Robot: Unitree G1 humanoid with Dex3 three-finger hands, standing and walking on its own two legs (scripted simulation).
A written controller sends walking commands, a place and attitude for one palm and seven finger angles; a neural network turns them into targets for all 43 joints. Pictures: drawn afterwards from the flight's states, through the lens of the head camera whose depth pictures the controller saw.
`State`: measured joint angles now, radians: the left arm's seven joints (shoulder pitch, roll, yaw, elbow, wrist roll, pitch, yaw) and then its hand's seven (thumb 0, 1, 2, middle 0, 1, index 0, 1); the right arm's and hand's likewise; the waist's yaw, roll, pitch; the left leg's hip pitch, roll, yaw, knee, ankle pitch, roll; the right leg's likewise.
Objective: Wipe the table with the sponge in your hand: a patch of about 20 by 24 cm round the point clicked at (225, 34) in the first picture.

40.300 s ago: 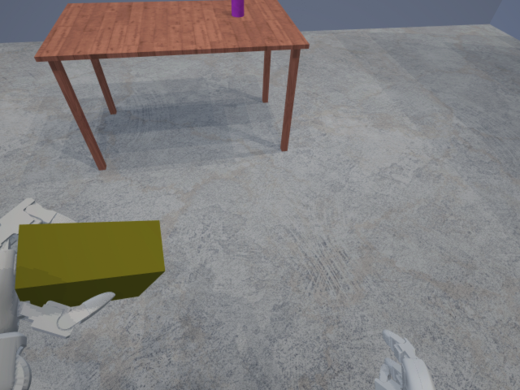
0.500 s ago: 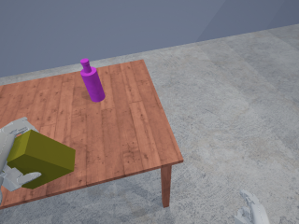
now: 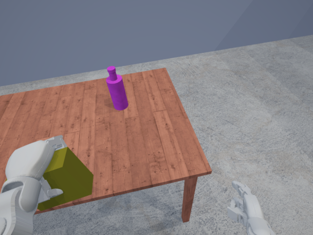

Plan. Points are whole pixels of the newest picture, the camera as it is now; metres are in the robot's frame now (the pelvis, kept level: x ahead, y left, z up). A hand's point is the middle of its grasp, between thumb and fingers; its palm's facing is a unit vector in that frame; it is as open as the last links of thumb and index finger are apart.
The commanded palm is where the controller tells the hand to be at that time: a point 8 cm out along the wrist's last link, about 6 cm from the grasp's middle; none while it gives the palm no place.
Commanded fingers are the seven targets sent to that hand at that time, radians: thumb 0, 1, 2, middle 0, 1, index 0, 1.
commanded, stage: turn the palm down, sponge in hand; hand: left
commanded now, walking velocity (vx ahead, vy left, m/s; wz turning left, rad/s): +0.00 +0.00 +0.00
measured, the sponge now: (59, 184) +0.21 +0.29 +0.03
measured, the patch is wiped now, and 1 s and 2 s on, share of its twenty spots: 0.00 0.00 0.00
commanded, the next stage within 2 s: move the sponge above the wiping area in 0.70 s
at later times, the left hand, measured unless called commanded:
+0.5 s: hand (64, 179) +0.20 +0.25 +0.08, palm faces -0.10 -0.10 -0.99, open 10.2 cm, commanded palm +0.18 +0.27 +0.17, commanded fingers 0.00 0.10 1.30 -1.20 -1.60 -1.20 -1.60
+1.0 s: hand (69, 163) +0.23 +0.24 +0.10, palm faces +0.02 -0.03 -1.00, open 10.2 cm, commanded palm +0.20 +0.26 +0.16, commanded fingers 0.00 0.10 1.30 -1.20 -1.60 -1.20 -1.60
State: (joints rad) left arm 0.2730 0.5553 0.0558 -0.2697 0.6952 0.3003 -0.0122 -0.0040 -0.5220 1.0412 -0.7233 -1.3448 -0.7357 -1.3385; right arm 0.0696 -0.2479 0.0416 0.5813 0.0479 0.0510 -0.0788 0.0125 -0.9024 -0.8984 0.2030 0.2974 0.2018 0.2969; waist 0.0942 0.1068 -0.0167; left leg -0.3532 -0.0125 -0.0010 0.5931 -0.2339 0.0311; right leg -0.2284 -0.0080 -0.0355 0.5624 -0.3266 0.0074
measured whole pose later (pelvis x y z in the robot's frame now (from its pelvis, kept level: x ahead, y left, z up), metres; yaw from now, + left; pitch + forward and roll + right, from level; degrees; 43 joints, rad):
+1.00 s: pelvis +0.01 -0.04 +0.01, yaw -2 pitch -2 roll +0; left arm 0.27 0.55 0.02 -0.21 0.89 0.17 0.05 0.00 -0.52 1.04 -0.73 -1.34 -0.74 -1.34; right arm 0.03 -0.26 0.00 0.65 0.03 0.06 -0.06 0.01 -0.90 -0.90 0.20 0.30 0.20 0.30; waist 0.12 0.10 0.01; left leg -0.25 0.04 0.00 0.51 -0.22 -0.02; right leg -0.15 0.04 -0.02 0.49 -0.31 -0.05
